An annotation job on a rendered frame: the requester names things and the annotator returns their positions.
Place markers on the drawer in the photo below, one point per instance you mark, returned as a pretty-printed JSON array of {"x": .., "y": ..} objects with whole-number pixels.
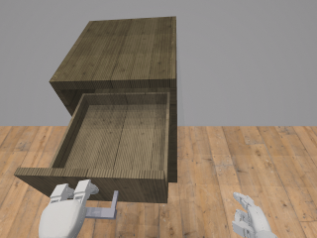
[{"x": 118, "y": 140}]

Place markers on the handle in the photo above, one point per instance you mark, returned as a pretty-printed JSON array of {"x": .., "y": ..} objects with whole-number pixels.
[{"x": 104, "y": 212}]

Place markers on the robot left hand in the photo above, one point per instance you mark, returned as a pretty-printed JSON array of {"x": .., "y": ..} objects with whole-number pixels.
[{"x": 63, "y": 217}]

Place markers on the cabinet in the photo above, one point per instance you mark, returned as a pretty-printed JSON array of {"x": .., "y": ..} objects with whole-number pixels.
[{"x": 123, "y": 56}]

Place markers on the robot right hand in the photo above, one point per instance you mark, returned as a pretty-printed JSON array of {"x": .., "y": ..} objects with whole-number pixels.
[{"x": 252, "y": 222}]

